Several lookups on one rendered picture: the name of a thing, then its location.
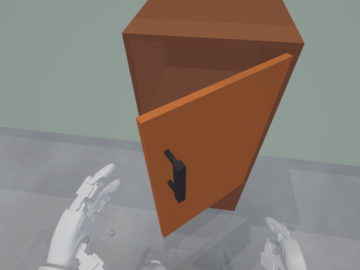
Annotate cupboard door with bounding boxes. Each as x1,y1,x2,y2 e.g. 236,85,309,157
136,53,293,238

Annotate robot left hand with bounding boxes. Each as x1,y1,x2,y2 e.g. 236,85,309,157
47,163,120,270

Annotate robot right hand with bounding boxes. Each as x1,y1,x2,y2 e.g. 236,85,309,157
261,217,307,270

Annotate handle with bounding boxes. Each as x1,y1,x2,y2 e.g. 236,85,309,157
164,149,186,203

